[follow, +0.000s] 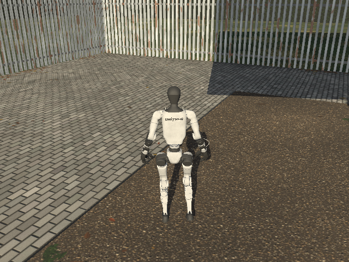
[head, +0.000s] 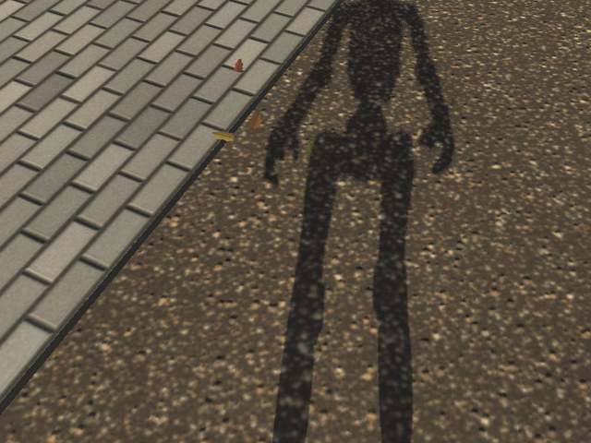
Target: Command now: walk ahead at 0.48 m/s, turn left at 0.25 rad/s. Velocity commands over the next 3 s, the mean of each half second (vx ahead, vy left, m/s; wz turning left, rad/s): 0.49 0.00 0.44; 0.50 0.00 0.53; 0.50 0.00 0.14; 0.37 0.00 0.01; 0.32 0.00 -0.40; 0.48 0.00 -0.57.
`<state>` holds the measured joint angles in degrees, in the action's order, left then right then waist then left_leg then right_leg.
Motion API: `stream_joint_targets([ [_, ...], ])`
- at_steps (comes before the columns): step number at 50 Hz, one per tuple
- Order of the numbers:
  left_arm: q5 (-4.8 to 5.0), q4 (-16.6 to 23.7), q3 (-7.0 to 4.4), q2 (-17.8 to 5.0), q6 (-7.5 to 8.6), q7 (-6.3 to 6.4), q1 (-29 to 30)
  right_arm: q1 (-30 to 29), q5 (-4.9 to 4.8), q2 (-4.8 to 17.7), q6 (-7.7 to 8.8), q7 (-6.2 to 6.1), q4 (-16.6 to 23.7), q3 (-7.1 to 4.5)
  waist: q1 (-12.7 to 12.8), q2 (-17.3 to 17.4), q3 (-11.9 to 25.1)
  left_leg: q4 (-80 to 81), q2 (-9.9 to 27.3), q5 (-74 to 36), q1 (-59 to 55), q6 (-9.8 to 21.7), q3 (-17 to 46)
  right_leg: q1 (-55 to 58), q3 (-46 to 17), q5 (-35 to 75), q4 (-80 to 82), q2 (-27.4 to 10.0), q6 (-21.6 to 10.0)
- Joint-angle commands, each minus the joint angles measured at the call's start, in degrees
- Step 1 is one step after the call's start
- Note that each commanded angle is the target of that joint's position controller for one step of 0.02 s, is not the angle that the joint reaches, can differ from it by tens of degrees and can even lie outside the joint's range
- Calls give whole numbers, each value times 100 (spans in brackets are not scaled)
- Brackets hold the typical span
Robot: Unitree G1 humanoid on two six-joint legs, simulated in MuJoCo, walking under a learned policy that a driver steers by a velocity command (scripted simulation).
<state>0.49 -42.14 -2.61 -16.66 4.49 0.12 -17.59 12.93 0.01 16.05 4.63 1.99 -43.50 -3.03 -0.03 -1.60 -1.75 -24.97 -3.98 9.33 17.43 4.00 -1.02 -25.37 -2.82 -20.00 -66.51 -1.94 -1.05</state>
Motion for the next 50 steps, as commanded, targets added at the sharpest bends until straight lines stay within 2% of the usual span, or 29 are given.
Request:
stream_joint_targets([
  [1, -90, 450, -150, -476, 102, 5, -85, 4, -33, 732, 69, -67, 364, -174, 121, 600, 231, 1521, 1488, -321, -704, 1223, 2043, -970, -186, 307, 489, -418, 145],
  [5, -134, 715, -49, -290, 113, 23, 790, 194, -104, 937, 56, -174, 280, -249, -68, 509, -30, 1613, 1189, -710, -189, 1057, 1423, -778, -57, 1525, 2159, -286, 394],
  [7, -95, 808, -13, -221, 167, -25, 1285, 437, -142, 1027, 2, -216, 217, -282, -264, 514, -39, 1488, 1076, -690, -98, 907, 1308, -423, -7, 2223, 2949, -80, 459],
  [10, -4, 924, -49, -344, 223, -92, 1714, 807, -204, 1064, -82, -246, 134, -299, -408, 562, 8, 1187, 1209, -400, -382, 806, 1622, -160, -108, 2452, 3522, 83, 462],
  [13, 35, 949, -162, -590, 277, -120, 1642, 870, -185, 1068, -157, -275, 146, -318, -242, 725, 102, 666, 1380, -234, -799, 613, 2088, 222, -197, 1899, 3882, 112, 291],
  [15, 4, 770, -309, -829, 316, -75, 816, 811, -136, 841, -187, -265, 209, -249, 230, 732, 522, -284, 1014, -614, -595, 344, 1966, 1521, -112, 1621, 4179, 24, -20],
  [16, -99, 699, -408, -1158, 322, -18, -75, 754, -34, 473, -166, -239, 361, -110, 635, 217, 1342, -1856, 649, -11, 49, 123, 1570, 2918, -959, 1290, 4046, -912, -410],
  [17, -152, 519, -516, -1623, 224, -19, -556, 1572, -138, -2, -92, -230, 530, 37, 326, -1534, 2168, -3830, -99, 2374, 1987, -237, 822, 4766, -3370, 453, 4366, -2262, -1311],
  [18, -75, 480, -442, -1194, 181, -56, -608, 1501, -279, 532, -81, -248, 477, -51, 443, -1414, 1989, -4711, 288, 2409, 2789, -295, 960, 4605, -4178, -808, 4801, -2342, -1387],
  [19, -62, 533, -332, -797, 167, -36, -340, 888, -274, 928, -113, -259, 528, -169, 584, -763, 1217, -4961, 505, 1854, 2987, -315, 940, 3965, -3266, -789, 4892, -2040, -1129],
  [20, -95, 536, -265, -646, 147, -33, -15, 543, -199, 922, -148, -266, 606, -186, 494, -404, 786, -4878, 694, 1415, 2842, -354, 794, 3296, -2476, -15, 4950, -1779, -977],
  [21, -111, 500, -212, -491, 128, -38, 219, 371, -137, 860, -172, -244, 679, -199, 365, -377, 460, -4634, 827, 1143, 2703, -385, 792, 2752, -1937, 570, 5095, -1554, -936],
  [22, -141, 465, -191, -430, 135, -28, 361, 358, -155, 760, -213, -202, 724, -208, 217, -544, 281, -4447, 963, 975, 2456, -401, 787, 2339, -1513, 920, 5257, -1403, -890],
  [25, -87, 334, -247, -513, 205, -21, 458, 265, -172, 445, -336, -150, 832, -149, 76, -476, 69, -4003, 1054, 758, 2278, -471, 632, 1875, -748, 1556, 5642, -1346, -970],
  [27, -82, 223, -310, -680, 225, -8, 427, 32, -114, 376, -360, -129, 947, -115, 84, -321, -3, -3523, 1098, 416, 2400, -538, 621, 1902, -406, 1921, 5764, -1428, -1055],
  [32, -39, 29, -378, -938, 155, 29, 346, -710, -126, 306, -289, 37, 1117, -51, 311, -161, -139, -1959, 992, -897, 2031, -418, 276, 2073, 607, 2238, 5782, -1263, -817],
  [36, 87, -150, -457, -1158, 50, 23, 96, -1205, -140, 411, -302, 140, 1368, -82, 390, -166, -302, -1318, 861, -572, 1893, -149, -10, 2619, 961, 2630, 5546, -1442, -631],
  [38, 144, -169, -514, -1335, -22, 41, 98, -1023, -102, 592, -333, 150, 1410, -180, 176, -304, -71, -1190, 535, 10, 1347, 87, -320, 2859, 1191, 4342, 4850, -1444, -514],
  [39, 177, -165, -533, -1403, -69, 53, 128, -527, -92, 764, -357, 132, 1314, -287, -147, -319, 251, -1065, 278, 144, 633, 242, -499, 2827, 1350, 5209, 4052, -1359, -426],
  [40, 179, -143, -487, -1296, -94, 70, 133, 433, -116, 1055, -392, 70, 1051, -467, -652, -190, 748, -805, -3, -139, -742, 451, -561, 2338, 1536, 5367, 2829, -1149, -255],
  [41, -16, -33, -351, -962, -69, 83, -24, 1329, -165, 1536, -458, -55, 857, -647, -953, 559, 1264, -746, 715, -266, -2476, 797, 687, 850, 1556, 3232, 971, -883, 25],
  [42, -185, 336, -95, -231, 79, 5, -529, 972, -177, 2130, -374, -55, 995, -660, -160, 1930, 1923, 94, 2092, 1120, -3962, 1917, 4165, -1460, 727, -1507, -902, 296, 334],
  [43, 41, 369, -188, -814, 246, -52, 198, 1101, -161, 1565, -279, -6, 1123, -514, -695, 1097, 2227, 837, 2255, 1842, -3969, 1849, 4795, -2019, -290, -1350, -1335, 175, 244],
  [44, 220, 466, -234, -1005, 321, -80, 572, 918, -106, 1247, -193, 6, 1013, -407, -664, 849, 1367, 911, 2155, 1414, -3336, 1575, 3963, -2342, -191, -752, -1154, -63, 125],
  [45, 142, 416, -193, -901, 352, -36, 585, 598, -99, 1080, -151, -3, 1012, -348, -415, 381, 947, 862, 1938, 751, -2517, 1392, 3292, -2072, -156, -255, -691, -324, 83],
  [46, -7, 339, -209, -895, 335, 4, 547, 239, -69, 885, -144, -18, 1040, -281, -189, 303, 659, 859, 1726, -36, -1786, 1253, 2692, -1672, -136, 46, -229, -507, 122],
  [47, -40, 286, -226, -903, 273, -7, 402, 48, 16, 764, -128, -40, 1094, -225, -4, 471, 602, 967, 1592, -604, -1307, 1207, 2372, -1254, -176, 261, -30, -627, 142],
  [48, -55, 243, -222, -852, 211, -14, 318, -22, 37, 735, -107, -56, 1076, -212, 70, 514, 592, 1085, 1528, -946, -1061, 1225, 2206, -1049, -137, 360, 123, -639, 196],
  [50, -94, 195, -179, -675, 105, -11, 315, 72, 10, 795, -44, -93, 932, -214, 98, 439, 496, 1254, 1463, -1552, -750, 1272, 1769, -956, -19, 606, 503, -609, 334],
])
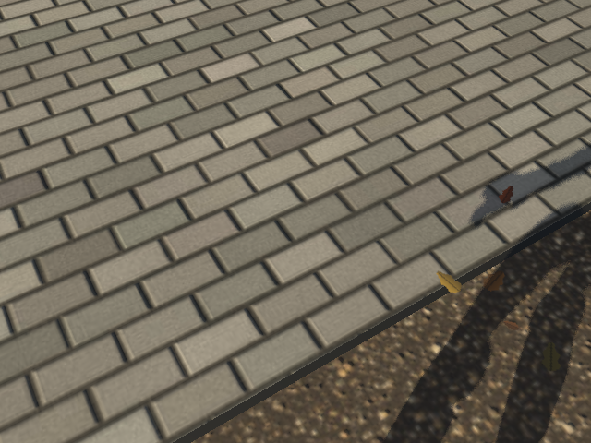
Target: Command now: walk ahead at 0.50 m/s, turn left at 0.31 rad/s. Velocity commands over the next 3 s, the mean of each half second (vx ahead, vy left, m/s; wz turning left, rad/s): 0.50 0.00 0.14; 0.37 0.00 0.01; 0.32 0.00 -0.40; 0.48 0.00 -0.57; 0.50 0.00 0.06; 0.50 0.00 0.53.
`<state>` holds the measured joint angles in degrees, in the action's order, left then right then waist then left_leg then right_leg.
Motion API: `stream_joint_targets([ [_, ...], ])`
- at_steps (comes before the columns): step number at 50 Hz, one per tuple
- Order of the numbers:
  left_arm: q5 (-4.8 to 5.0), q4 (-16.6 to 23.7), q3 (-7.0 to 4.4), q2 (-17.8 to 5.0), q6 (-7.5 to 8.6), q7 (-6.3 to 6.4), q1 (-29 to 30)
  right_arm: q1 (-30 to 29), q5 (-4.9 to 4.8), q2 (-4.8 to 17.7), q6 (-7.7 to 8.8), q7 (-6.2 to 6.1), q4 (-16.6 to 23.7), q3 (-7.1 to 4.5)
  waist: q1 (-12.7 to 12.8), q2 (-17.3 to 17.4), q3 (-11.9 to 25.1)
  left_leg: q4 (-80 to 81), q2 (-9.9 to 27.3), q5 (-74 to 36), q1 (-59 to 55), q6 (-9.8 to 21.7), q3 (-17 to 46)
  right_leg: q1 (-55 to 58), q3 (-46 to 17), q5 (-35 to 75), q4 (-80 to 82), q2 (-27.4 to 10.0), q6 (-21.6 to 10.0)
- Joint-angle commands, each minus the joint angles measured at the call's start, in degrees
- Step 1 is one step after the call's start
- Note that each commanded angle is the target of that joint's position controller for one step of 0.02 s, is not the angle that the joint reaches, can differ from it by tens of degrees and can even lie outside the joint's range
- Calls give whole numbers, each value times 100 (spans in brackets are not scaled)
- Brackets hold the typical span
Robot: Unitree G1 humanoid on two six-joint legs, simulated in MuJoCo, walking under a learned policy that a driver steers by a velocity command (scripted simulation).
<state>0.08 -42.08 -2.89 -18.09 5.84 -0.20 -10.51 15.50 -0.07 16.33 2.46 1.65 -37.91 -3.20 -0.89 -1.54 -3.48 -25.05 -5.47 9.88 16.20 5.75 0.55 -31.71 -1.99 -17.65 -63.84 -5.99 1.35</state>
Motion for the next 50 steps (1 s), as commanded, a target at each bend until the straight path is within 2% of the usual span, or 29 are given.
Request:
stream_joint_targets([
  [1, -65, 240, -124, -456, -60, 28, -224, -105, 10, 823, 192, -86, 294, -209, 148, 397, 556, 1341, 1575, -1759, -572, 1083, 1437, -434, -77, 635, 517, -196, 157],
  [4, -63, 356, -59, -309, -52, -5, 329, 86, -21, 850, 184, -159, 104, -201, -50, 416, 345, 1414, 1342, -1766, -631, 840, 973, -534, -35, 1798, 1671, -109, 207],
  [7, 5, 468, 2, -182, 0, -91, 896, 360, -55, 917, 177, -182, -90, -202, -305, 463, 156, 1489, 1304, -1153, -653, 671, 826, -257, 79, 2665, 2704, 96, 147],
  [12, 40, 697, -11, -277, 75, -249, 1449, 810, -83, 978, 89, -197, -424, -230, -463, 499, -81, 1105, 1752, -1369, -1662, 643, 1120, -610, 41, 2196, 3431, 259, -143],
  [15, 30, 652, -77, -421, 92, -279, 1078, 766, -91, 1063, 10, -236, -497, -264, -192, 691, 141, 550, 1825, -2725, -2044, 466, 1142, -10, 209, 1445, 3609, 477, -410],
  [16, 17, 513, -162, -559, 98, -246, 540, 656, -85, 1078, -18, -244, -485, -257, 131, 709, 505, -73, 1646, -3727, -1994, 363, 981, 809, 403, 1463, 3740, 671, -562],
  [17, -16, 314, -272, -816, 100, -205, -302, 605, -45, 951, -31, -253, -435, -190, 539, 628, 1173, -1133, 1362, -3816, -1497, 187, 747, 2215, 253, 1803, 3601, 456, -815],
  [18, -78, 208, -369, -1255, 82, -169, -1236, 855, 107, 605, 4, -259, -297, -56, 723, -195, 2135, -3015, 822, -1902, -25, -69, 531, 4208, -1236, 2043, 3278, -755, -1354],
  [19, -15, 15, -391, -1293, 46, -212, -1514, 1510, -34, 180, 114, -210, -340, 60, 468, -1637, 2704, -4624, -47, 2293, 1896, -388, 616, 5616, -3791, 619, 4099, -1698, -2099],
  [20, 116, 43, -258, -775, 29, -199, -1427, 940, -142, 796, 178, -181, -333, -51, 724, -871, 2141, -5054, 307, 2274, 2542, -355, 986, 5310, -3763, -442, 4495, -1510, -1822],
  [21, 97, 94, -197, -625, -3, -162, -971, 314, -214, 958, 217, -159, -144, -106, 678, -505, 1276, -4952, 609, 1711, 2790, -337, 718, 4480, -2926, -321, 4654, -1334, -1591],
  [22, 23, 144, -160, -566, -28, -152, -628, 3, -147, 893, 239, -167, -85, -87, 523, -65, 787, -4665, 861, 1256, 2619, -358, 532, 3637, -2375, 301, 4817, -1116, -1502],
  [23, -30, 166, -126, -467, -29, -152, -413, -55, -70, 828, 236, -164, -76, -109, 347, -20, 510, -4328, 1026, 974, 2413, -400, 490, 3060, -1997, 843, 4972, -928, -1493],
  [24, -80, 173, -96, -401, -8, -150, -318, 100, -63, 733, 206, -154, -112, -109, 171, -181, 501, -4152, 1149, 804, 2076, -434, 498, 2715, -1741, 1188, 5116, -788, -1477],
  [27, -2, 62, -119, -473, 56, -144, -293, 221, -41, 465, 98, -172, -165, -50, 12, -296, 404, -3597, 1253, 617, 1912, -608, 335, 2247, -1133, 1802, 5462, -656, -1592],
  [29, 7, -27, -161, -613, 47, -102, -380, -163, 0, 396, 98, -185, -40, -12, 88, -220, 255, -2962, 1307, 74, 2111, -717, 276, 2199, -835, 2051, 5615, -606, -1598],
  [33, 63, -182, -184, -729, -27, -48, -642, -949, -22, 240, 191, -111, 110, 57, 376, -164, 127, -1403, 1131, -1253, 1805, -718, 82, 2246, -250, 2095, 5647, -330, -1333],
  [35, 97, -316, -201, -801, -66, -42, -914, -1304, -61, 246, 225, -61, 203, 62, 531, -164, 75, -998, 1026, -1511, 1706, -699, 23, 2447, -260, 1954, 5596, -433, -1309],
  [38, 91, -475, -206, -807, -196, 6, -1034, -1518, -19, 337, 290, 28, 314, 19, 499, -236, 67, -494, 849, -1379, 1617, -521, 67, 2991, -264, 2958, 5040, -572, -1121],
  [40, 84, -504, -225, -868, -265, 51, -912, -1180, 33, 492, 318, 59, 223, -54, 245, -358, 351, -297, 701, -1224, 1080, -352, 49, 3209, -290, 3624, 4488, -592, -920],
  [41, 95, -472, -219, -864, -289, 73, -743, -642, 78, 611, 328, 41, 41, -125, -72, -330, 651, -85, 553, -1440, 334, -232, -78, 3147, -181, 4141, 3909, -408, -770],
  [42, 47, -442, -157, -698, -283, 82, -807, -87, 128, 889, 340, -1, -118, -217, -295, -88, 1106, -27, 776, -2662, -708, -65, 14, 2815, 12, 3844, 3025, -60, -525],
  [43, -151, -316, -1, -291, -232, 67, -1198, 454, 268, 1315, 307, -58, -146, -273, -254, 923, 2032, -662, 2062, -4953, -2663, 514, 1274, 1429, 177, 1504, 1280, 413, -197],
  [44, -61, -547, 119, 16, -212, 17, -2034, 538, 213, 1175, 217, -49, -201, -217, -71, 1874, 2886, -515, 3064, -5324, -3681, 1419, 2783, 281, -168, -2273, -258, 970, 66],
  [45, 72, -667, -32, -600, -243, -2, -1789, 510, 71, 887, 129, -20, -186, -166, -284, 1160, 2791, -200, 2749, -4163, -3188, 1272, 2692, 129, -630, -2272, -668, 764, 69],
  [46, 161, -507, -78, -702, -297, 16, -1217, 39, 11, 761, 98, -25, -167, -115, -206, 875, 1910, 28, 2506, -3451, -2485, 1043, 2115, -271, -404, -1967, -662, 540, 80],
  [47, 105, -457, -68, -604, -376, 72, -893, -380, 21, 565, 87, -29, -155, -40, -72, 533, 1403, 261, 2251, -3046, -1712, 887, 1751, -236, -264, -1597, -356, 320, 138],
  [48, 60, -470, -79, -518, -488, 124, -848, -726, 66, 399, 91, -31, -149, 13, 118, 512, 1116, 492, 2137, -2667, -972, 786, 1422, 120, -312, -1293, 34, 129, 180],
  [50, 54, -581, -59, -307, -677, 204, -1113, -1085, 219, 380, 134, -29, -234, 5, 379, 857, 974, 887, 1904, -2308, 59, 725, 857, 1077, -193, -811, 612, 112, 274],
])
Over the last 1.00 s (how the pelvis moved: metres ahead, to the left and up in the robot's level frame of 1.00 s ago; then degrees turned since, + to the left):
0.51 0.13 0.00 33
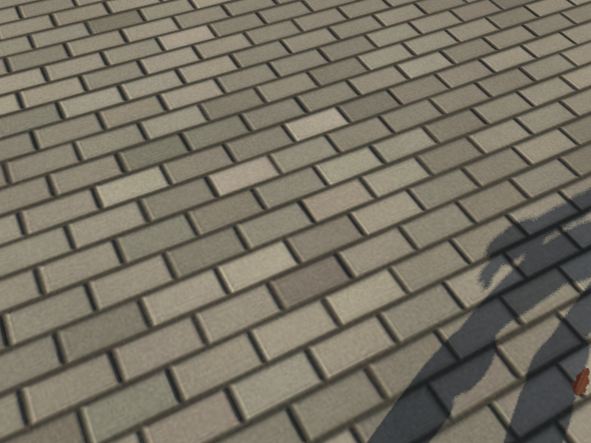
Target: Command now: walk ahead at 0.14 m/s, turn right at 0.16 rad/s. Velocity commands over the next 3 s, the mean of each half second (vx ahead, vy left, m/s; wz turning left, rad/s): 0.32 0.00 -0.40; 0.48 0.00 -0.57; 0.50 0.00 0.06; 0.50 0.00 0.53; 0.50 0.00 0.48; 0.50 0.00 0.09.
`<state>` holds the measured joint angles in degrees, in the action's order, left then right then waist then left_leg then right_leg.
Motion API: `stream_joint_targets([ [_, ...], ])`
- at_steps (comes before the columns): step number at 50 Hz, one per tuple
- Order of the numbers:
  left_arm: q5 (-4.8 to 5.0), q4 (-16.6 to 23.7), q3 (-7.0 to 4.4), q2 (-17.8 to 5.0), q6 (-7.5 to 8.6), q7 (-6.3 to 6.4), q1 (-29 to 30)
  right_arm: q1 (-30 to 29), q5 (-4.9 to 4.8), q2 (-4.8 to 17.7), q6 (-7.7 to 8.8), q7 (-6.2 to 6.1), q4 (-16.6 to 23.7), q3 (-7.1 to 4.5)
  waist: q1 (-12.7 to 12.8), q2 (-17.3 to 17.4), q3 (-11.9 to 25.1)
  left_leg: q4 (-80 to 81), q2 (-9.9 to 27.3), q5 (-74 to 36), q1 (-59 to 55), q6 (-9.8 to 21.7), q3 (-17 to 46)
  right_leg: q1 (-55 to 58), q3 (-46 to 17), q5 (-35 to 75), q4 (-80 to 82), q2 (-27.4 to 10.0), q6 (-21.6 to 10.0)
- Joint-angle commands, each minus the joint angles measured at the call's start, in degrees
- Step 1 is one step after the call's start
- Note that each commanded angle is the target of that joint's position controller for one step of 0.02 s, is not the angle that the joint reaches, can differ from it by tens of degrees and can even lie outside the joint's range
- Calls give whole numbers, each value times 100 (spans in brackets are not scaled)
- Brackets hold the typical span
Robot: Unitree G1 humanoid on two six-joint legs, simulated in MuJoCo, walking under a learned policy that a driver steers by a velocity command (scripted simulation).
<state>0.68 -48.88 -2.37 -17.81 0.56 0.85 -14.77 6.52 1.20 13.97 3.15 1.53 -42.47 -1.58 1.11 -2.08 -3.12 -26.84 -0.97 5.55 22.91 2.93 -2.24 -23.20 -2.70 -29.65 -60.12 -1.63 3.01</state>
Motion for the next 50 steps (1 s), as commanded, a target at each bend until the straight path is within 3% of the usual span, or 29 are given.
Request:
stream_joint_targets([
  [1, -16, 79, -107, -280, -192, 138, -756, -295, 122, 642, 89, -33, 182, -169, 230, 977, 930, 1133, 1417, -1844, -419, 1030, 917, 448, -71, 481, 537, -302, 132],
  [2, -36, 113, -118, -300, -218, 166, -697, -341, 113, 742, 92, -66, 145, -205, 218, 1003, 929, 1161, 1424, -1756, -374, 1056, 787, 521, -3, 612, 754, -278, 124],
  [4, -26, 235, -141, -377, -231, 156, -403, -152, -2, 1061, 48, -151, 33, -329, 11, 976, 938, 1507, 1574, 79, -512, 1111, 876, 283, 117, 970, 892, -327, -1],
  [6, 0, 415, -187, -467, -215, 110, -27, -7, -99, 1205, 23, -228, -62, -393, -129, 1002, 736, 1876, 1819, 1617, -737, 1108, 1233, -226, 94, 1051, 926, -433, -145],
  [9, 5, 500, -224, -412, -129, 35, 221, 65, -155, 1199, 43, -282, -151, -424, -164, 781, 566, 2057, 1972, 2057, -1176, 1009, 1249, -597, 83, 1074, 1230, -511, -298],
  [13, 30, 438, -249, -300, -57, -68, 195, -32, -213, 1250, -12, -249, -172, -480, -99, 739, 510, 1982, 1842, 1967, -1259, 808, 677, -71, 470, 1064, 1974, -381, -451],
  [16, 41, 234, -284, -230, -54, -136, -248, -189, -298, 1218, -131, -204, -176, -493, 199, 587, 473, 1441, 1630, 2364, -908, 547, 176, 866, 886, 1402, 2965, -120, -682],
  [17, 52, 45, -337, -317, -61, -128, -651, -240, -281, 1044, -156, -194, -168, -450, 331, 392, 433, 879, 1397, 2527, -613, 374, -80, 1318, 888, 1263, 3251, 21, -825],
  [18, 76, -119, -441, -621, -53, -75, -1189, -324, -200, 665, -158, -158, -111, -346, 440, -372, 429, -565, 951, 2397, 27, 75, -605, 1887, -72, 607, 3825, -473, -1143],
  [19, 65, -25, -596, -1373, -23, -25, -1481, -638, -105, 380, -84, -112, 190, -253, 457, -1581, 143, -2428, 80, 2750, 1984, -374, -782, 2556, -2753, -457, 4653, -1683, -1988],
  [20, -53, 122, -540, -1285, 149, -76, -1357, -964, -189, 645, 87, -74, 311, -304, 516, -1121, 42, -3163, 6, 2772, 2814, -258, 245, 2634, -3762, -819, 5150, -1966, -2312],
  [21, -85, 257, -469, -1025, 285, -71, -1027, -880, -295, 869, 222, -16, 290, -353, 319, -923, -48, -3281, 286, 2208, 3047, -156, 509, 2708, -3344, -342, 5095, -1869, -2151],
  [22, -19, 320, -423, -832, 353, -62, -836, -757, -260, 970, 309, 6, 160, -383, 192, -726, -8, -3152, 419, 1681, 2958, -128, 495, 2731, -2783, 404, 4948, -1670, -1925],
  [23, 49, 357, -394, -738, 354, -48, -767, -803, -135, 993, 364, -10, 93, -398, 178, -515, 101, -2896, 474, 1332, 2799, -162, 474, 2735, -2414, 1066, 4898, -1515, -1760],
  [25, 34, 393, -333, -581, 330, 13, -812, -967, -93, 874, 383, 15, 83, -388, 123, -400, 194, -2308, 414, 670, 2345, -287, 440, 2576, -1884, 2055, 4919, -1235, -1605],
  [30, 27, 415, -403, -728, 293, 139, -1039, -1556, -184, 486, 341, 75, 213, -246, 281, -449, 52, -670, 37, -614, 1294, -502, 298, 1829, -1142, 2575, 4914, -780, -1404],
  [34, 90, 356, -448, -734, 265, 140, -1196, -1753, -231, 604, 360, 109, 372, -243, 326, -536, -85, -120, 35, -852, 777, -455, 467, 1706, -1412, 2421, 4740, -908, -1299],
  [37, 84, 391, -493, -776, 199, 156, -1042, -1304, -235, 873, 413, 86, 280, -336, 76, -693, 19, -3, 51, -382, 212, -300, 478, 1915, -1629, 3032, 4295, -1038, -1178],
  [38, 70, 445, -479, -722, 175, 154, -946, -821, -213, 1005, 433, 56, 144, -412, -159, -710, 260, 115, -21, -269, -433, -181, 369, 1880, -1564, 3704, 3828, -877, -1085],
  [39, 23, 537, -424, -577, 159, 134, -832, -30, -175, 1211, 445, 12, -53, -519, -528, -595, 826, 107, 162, -272, -1597, 14, 457, 1578, -1345, 4038, 2847, -523, -904],
  [40, -103, 730, -299, -267, 154, 117, -801, 1009, -77, 1556, 426, -41, -161, -593, -897, 107, 1865, -101, 1191, 333, -3328, 351, 1531, 628, -1016, 2874, 1119, -80, -707],
  [41, 97, 912, -142, 338, 248, 83, -1733, 1293, -36, 1927, 348, -6, -329, -661, -352, 2366, 2598, 742, 2522, 1668, -4901, 1276, 4460, -1392, -601, -451, -789, 638, -368],
  [42, 250, 708, -261, -339, 272, 103, -1600, 1026, -130, 1273, 339, 3, -259, -508, -459, 1758, 2045, 1143, 2428, 2700, -4462, 1180, 4715, -2013, -845, -281, -1536, 186, -382],
  [43, 235, 813, -351, -689, 268, 94, -911, 673, -168, 899, 317, -34, -183, -413, -552, 1196, 1206, 1185, 2186, 2398, -3631, 918, 3590, -2158, -661, 221, -1548, -48, -417],
  [44, 166, 856, -360, -668, 254, 110, -591, 391, -130, 812, 294, -47, -188, -377, -435, 714, 793, 1230, 1956, 1534, -2836, 790, 2785, -1888, -509, 642, -1378, -306, -421],
  [45, 81, 914, -376, -603, 248, 96, -374, 248, -85, 673, 273, -54, -240, -347, -353, 655, 512, 1339, 1747, 930, -2272, 735, 2256, -1708, -490, 878, -1103, -453, -435],
  [46, 90, 950, -379, -484, 212, 55, -400, 187, -19, 634, 285, -73, -289, -326, -215, 798, 432, 1467, 1618, 619, -1921, 695, 1846, -1436, -497, 1026, -935, -596, -458],
  [48, 126, 1055, -325, -223, 131, 10, -328, 188, -70, 680, 336, -88, -389, -354, -153, 820, 290, 1746, 1611, 292, -1637, 789, 1374, -1386, -378, 1082, -638, -701, -446],
  [50, 91, 1241, -280, -142, 86, -7, -50, 212, -109, 862, 376, -102, -468, -408, -148, 652, 120, 1950, 1718, -70, -1560, 902, 1045, -1623, -335, 1320, -184, -757, -382],
])
Over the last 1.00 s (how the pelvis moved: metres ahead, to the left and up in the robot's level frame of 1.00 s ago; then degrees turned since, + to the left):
0.53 0.01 -0.01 1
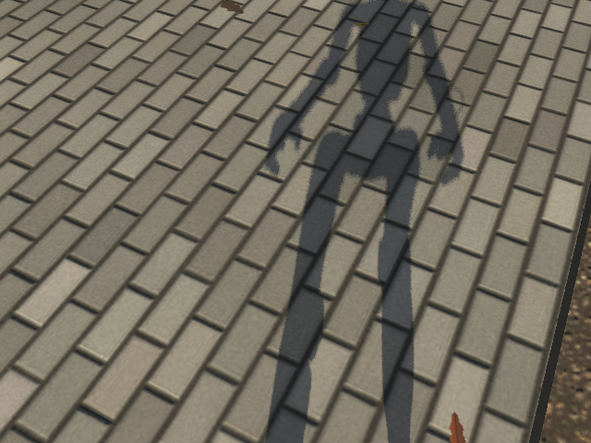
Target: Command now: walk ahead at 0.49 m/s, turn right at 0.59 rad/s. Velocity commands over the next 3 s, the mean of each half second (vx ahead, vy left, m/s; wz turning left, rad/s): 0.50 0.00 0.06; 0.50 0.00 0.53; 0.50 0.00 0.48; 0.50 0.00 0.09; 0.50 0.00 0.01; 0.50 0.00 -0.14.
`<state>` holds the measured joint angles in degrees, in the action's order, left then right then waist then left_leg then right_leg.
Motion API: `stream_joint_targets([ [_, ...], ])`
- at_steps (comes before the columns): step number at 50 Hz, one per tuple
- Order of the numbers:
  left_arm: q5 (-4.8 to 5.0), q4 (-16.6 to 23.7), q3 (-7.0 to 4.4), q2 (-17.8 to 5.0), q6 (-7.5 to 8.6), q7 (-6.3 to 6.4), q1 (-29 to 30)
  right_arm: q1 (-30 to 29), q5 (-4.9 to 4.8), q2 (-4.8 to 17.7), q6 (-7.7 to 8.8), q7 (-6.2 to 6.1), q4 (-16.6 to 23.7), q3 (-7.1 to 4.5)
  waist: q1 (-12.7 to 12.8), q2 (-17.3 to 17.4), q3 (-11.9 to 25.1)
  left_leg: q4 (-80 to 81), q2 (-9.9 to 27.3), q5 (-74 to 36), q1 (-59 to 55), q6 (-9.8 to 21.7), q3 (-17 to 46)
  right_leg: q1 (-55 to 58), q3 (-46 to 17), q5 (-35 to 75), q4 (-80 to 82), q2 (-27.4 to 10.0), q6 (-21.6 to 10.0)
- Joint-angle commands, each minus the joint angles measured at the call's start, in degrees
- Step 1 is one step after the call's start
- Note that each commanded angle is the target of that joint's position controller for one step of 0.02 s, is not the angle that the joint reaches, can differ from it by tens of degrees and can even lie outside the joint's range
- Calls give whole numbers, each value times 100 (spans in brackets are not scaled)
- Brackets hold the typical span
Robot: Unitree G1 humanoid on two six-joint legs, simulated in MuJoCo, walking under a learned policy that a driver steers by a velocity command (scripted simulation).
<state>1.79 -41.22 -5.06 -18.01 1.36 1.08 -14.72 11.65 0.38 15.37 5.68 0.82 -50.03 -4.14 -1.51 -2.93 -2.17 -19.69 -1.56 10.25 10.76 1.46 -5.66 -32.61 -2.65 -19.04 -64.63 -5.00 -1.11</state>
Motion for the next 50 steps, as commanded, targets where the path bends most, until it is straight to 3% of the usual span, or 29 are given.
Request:
stream_joint_targets([
  [1, -44, 536, 6, -117, 5, -51, 44, -283, -31, 809, 125, -36, 266, -178, 104, 687, 9, 1283, 1791, -727, -390, 1074, 1192, -748, -318, 522, 516, -430, 61],
  [3, -84, 576, 85, -3, 66, -104, 262, -136, -43, 870, 112, -9, 172, -171, 33, 550, 7, 1331, 1607, -1007, -329, 1071, 826, -489, -261, 1127, 1297, -324, 39],
  [5, -103, 680, 154, 52, 146, -185, 699, -41, -123, 957, 59, 12, 109, -159, -49, 507, -137, 1328, 1419, -1154, -233, 1014, 543, -180, 46, 1575, 2144, -175, 8],
  [9, -76, 904, 153, -133, 236, -302, 1393, 484, -264, 1269, -75, 31, -91, -194, -195, 549, -276, 1039, 1646, -1358, -743, 921, 768, 59, 252, 1526, 3079, 36, -25],
  [11, -81, 865, 59, -360, 265, -309, 1152, 535, -277, 1373, -152, 12, -153, -205, 70, 673, -69, 540, 1718, -1957, -950, 772, 843, 668, 324, 1315, 3443, 220, -125],
  [12, -107, 695, -50, -535, 271, -283, 576, 486, -287, 1327, -176, 4, -168, -173, 440, 659, 292, -188, 1530, -2642, -809, 619, 660, 1617, 448, 1427, 3691, 374, -244],
  [13, -143, 441, -209, -837, 257, -219, -302, 552, -225, 1093, -167, -3, -163, -81, 842, 622, 892, -1302, 1212, -2617, -240, 406, 462, 3035, 383, 1531, 3564, 307, -394],
  [14, -273, 344, -342, -1371, 216, -112, -1186, 679, -44, 554, -131, 9, 38, 102, 1059, -288, 1854, -3374, 703, -684, 1282, 37, 160, 4883, -1236, 1371, 3467, -1111, -870],
  [15, -305, 369, -310, -1476, 202, -127, -1195, 1141, -141, 246, -48, 11, 57, 202, 781, -1403, 2597, -4817, 70, 2406, 2482, -107, 762, 5507, -3484, 478, 4333, -2064, -1472],
  [16, -266, 392, -159, -920, 229, -160, -974, 761, -317, 888, -37, 20, 33, 21, 895, -719, 1959, -5381, 334, 2253, 3015, -76, 1187, 5011, -3175, 75, 4559, -1859, -1295],
  [17, -206, 368, -86, -725, 262, -163, -641, 435, -371, 950, -31, 28, 164, -15, 765, -675, 1178, -5378, 568, 1780, 3286, -18, 1064, 4343, -2298, 299, 4677, -1675, -1126],
  [18, -202, 350, -36, -545, 295, -177, -279, 302, -314, 873, -55, -7, 148, -18, 576, -394, 845, -5166, 781, 1307, 3114, -21, 1008, 3710, -1746, 576, 4851, -1433, -1017],
  [19, -210, 334, 0, -378, 343, -194, -7, 318, -251, 824, -119, -27, 120, -52, 394, -435, 561, -4913, 923, 960, 2863, -44, 1036, 3179, -1241, 906, 5081, -1244, -952],
  [21, -256, 256, 4, -236, 456, -185, 250, 505, -260, 581, -285, -29, 53, -40, 152, -394, 415, -4761, 1017, 587, 2388, -103, 1055, 2632, -664, 1306, 5460, -1135, -944],
  [25, -293, 33, -74, -356, 545, -79, 233, 69, -211, 395, -429, -21, 272, -26, 87, -92, 29, -3987, 1018, -174, 2813, -209, 1170, 2604, 216, 1906, 5774, -1120, -957],
  [30, -231, -172, -176, -633, 473, 20, -8, -784, -144, 264, -389, 171, 575, 68, 352, 56, -274, -2418, 874, -1193, 2668, -137, 711, 2802, 1080, 1937, 5890, -1078, -818],
  [33, -128, -328, -237, -750, 381, 29, -218, -1186, -147, 334, -400, 252, 797, 72, 458, 91, -415, -1963, 820, -940, 2777, 45, 535, 3324, 1293, 2079, 5691, -1223, -735],
  [35, -62, -390, -276, -848, 299, 27, -239, -1265, -151, 421, -408, 295, 913, 41, 400, 39, -385, -1802, 682, -475, 2680, 221, 332, 3666, 1421, 2831, 5323, -1301, -653],
  [37, -9, -372, -319, -1026, 207, 40, -134, -850, -175, 621, -432, 293, 910, -77, 84, -147, 21, -1821, 269, 110, 1881, 456, -48, 3802, 1577, 4860, 4397, -1259, -522],
  [38, 28, -345, -314, -1055, 147, 39, -16, -135, -209, 825, -443, 270, 750, -213, -353, -116, 413, -1599, -33, 84, 929, 631, -222, 3627, 1733, 5501, 3379, -1096, -383],
  [39, 0, -317, -253, -935, 139, 50, -90, 835, -228, 1236, -477, 182, 473, -439, -783, 89, 945, -1359, -246, -138, -641, 845, -58, 2855, 1826, 4976, 1962, -834, -138],
  [40, -247, -124, -68, -321, 197, 54, -278, 1217, -254, 1885, -533, 52, 381, -601, -569, 1424, 1201, -1053, 1006, -30, -2134, 1418, 2198, 848, 1784, 1103, -95, -246, 249],
  [41, -201, 113, 81, -39, 418, 21, -433, 975, -181, 2065, -410, 115, 666, -551, -200, 1743, 2168, 82, 2015, 1391, -3204, 2418, 5458, -677, 334, -1725, -1443, 799, 403],
  [42, 39, 219, -23, -573, 591, -44, 305, 941, -164, 1523, -310, 170, 691, -398, -549, 887, 1810, 552, 2019, 1440, -3079, 2078, 5154, -1329, -284, -1349, -1600, 489, 274],
  [43, 111, 290, -20, -591, 688, -63, 527, 782, -172, 1281, -230, 166, 656, -337, -442, 788, 1140, 507, 1833, 1095, -2445, 1869, 4314, -1496, -212, -829, -1260, 244, 116],
  [44, -34, 189, -24, -554, 725, -2, 512, 386, -191, 1075, -192, 153, 714, -281, -175, 367, 754, 429, 1559, 487, -1618, 1645, 3641, -1171, -223, -381, -771, -26, 84],
  [45, -173, 131, -80, -626, 696, 36, 455, 73, -157, 850, -179, 128, 792, -215, 33, 434, 571, 455, 1337, -160, -981, 1525, 3129, -741, -252, -91, -308, -177, 103],
  [46, -207, 108, -104, -639, 626, 22, 369, -57, -97, 770, -179, 95, 881, -177, 167, 549, 534, 570, 1208, -509, -604, 1496, 2902, -403, -274, 111, -127, -241, 135],
  [50, -270, 259, -38, -349, 451, 14, 698, 220, -133, 998, -152, -65, 844, -237, 153, 472, 338, 751, 972, -1526, -59, 1490, 2295, -329, -70, 810, 1002, -105, 438],
])
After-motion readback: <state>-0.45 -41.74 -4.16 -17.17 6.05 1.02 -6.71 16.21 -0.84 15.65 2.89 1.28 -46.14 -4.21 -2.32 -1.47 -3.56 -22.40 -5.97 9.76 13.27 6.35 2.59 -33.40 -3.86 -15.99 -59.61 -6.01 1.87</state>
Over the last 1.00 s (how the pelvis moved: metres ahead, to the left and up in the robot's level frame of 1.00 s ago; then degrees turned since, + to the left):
0.38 -0.11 0.01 -32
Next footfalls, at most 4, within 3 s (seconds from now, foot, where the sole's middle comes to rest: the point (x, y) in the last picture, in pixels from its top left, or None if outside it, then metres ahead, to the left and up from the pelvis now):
0.26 right None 0.32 -0.17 -0.78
0.78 left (244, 402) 0.56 0.13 -0.78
1.28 right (266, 271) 0.92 0.08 -0.78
1.76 left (131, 257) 0.97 0.45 -0.78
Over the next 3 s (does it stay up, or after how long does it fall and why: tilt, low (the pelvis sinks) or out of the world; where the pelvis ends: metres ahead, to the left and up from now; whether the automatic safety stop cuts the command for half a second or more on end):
stays up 1.43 0.71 0.00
